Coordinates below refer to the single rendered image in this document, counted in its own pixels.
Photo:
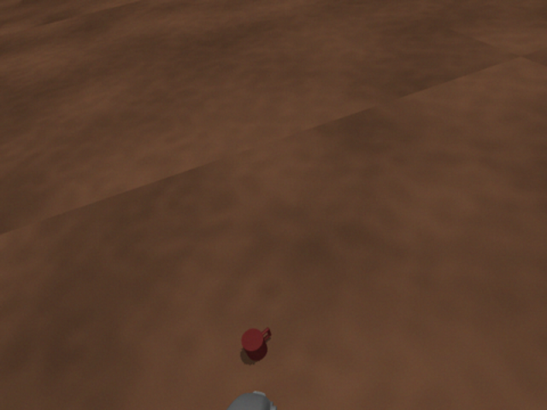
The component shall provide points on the mug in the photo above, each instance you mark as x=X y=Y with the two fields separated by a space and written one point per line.
x=254 y=343

